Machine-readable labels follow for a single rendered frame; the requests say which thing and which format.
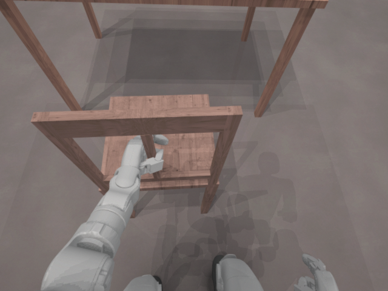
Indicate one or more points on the left robot forearm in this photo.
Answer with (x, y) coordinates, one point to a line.
(103, 229)

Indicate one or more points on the robot left upper arm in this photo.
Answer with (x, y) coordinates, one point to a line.
(79, 269)

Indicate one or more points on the table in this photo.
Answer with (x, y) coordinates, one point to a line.
(307, 8)

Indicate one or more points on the robot right foot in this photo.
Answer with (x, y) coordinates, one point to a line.
(216, 260)

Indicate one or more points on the right robot thigh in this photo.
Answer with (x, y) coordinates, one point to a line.
(235, 275)

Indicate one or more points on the robot left hand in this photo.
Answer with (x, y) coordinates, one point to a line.
(135, 155)

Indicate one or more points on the chair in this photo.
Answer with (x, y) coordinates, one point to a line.
(187, 121)

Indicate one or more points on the robot right hand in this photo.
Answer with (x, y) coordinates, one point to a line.
(324, 280)

